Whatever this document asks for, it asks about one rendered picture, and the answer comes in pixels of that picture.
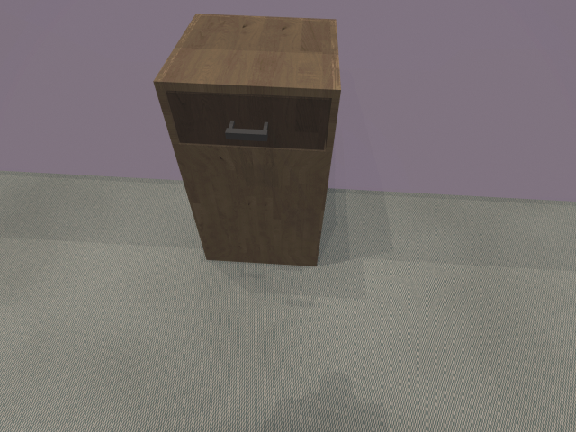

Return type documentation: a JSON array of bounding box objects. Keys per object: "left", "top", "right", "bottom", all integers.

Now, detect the drawer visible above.
[{"left": 166, "top": 91, "right": 329, "bottom": 150}]

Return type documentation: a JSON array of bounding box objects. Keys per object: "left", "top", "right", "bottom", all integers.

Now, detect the handle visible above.
[{"left": 225, "top": 121, "right": 268, "bottom": 141}]

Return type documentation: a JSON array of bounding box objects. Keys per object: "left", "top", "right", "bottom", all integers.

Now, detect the cabinet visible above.
[{"left": 153, "top": 13, "right": 341, "bottom": 266}]

